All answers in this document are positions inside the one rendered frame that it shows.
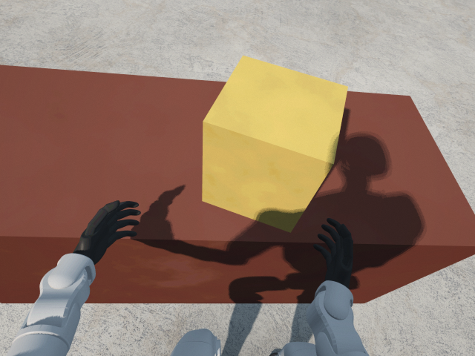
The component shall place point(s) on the right robot forearm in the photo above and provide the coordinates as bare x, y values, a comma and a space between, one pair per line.
330, 317

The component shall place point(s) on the pedestal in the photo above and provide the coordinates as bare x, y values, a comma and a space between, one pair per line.
73, 141

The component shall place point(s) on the robot left hand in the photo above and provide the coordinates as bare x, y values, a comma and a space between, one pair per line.
101, 231

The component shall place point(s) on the robot left thigh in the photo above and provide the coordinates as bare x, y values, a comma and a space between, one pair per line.
200, 342

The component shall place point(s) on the carton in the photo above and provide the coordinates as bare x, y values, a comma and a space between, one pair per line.
269, 141

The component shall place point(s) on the robot right hand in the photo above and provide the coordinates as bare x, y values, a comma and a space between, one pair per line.
340, 260

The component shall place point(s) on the left robot forearm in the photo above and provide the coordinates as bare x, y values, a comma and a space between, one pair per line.
51, 323

